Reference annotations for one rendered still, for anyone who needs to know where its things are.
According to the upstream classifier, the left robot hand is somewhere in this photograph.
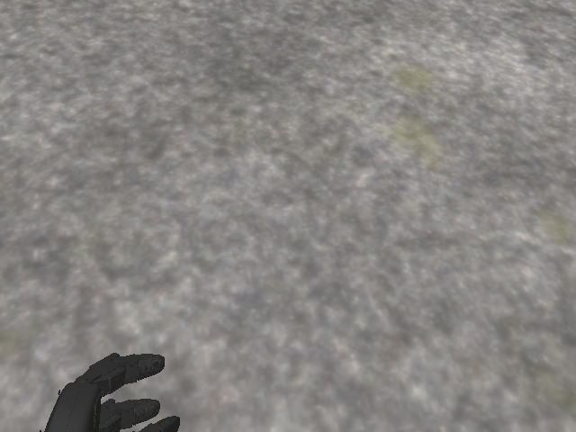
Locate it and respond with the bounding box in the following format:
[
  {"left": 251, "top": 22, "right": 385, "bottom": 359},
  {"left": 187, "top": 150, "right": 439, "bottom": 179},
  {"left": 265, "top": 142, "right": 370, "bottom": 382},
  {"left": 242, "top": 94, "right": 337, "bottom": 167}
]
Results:
[{"left": 40, "top": 353, "right": 180, "bottom": 432}]

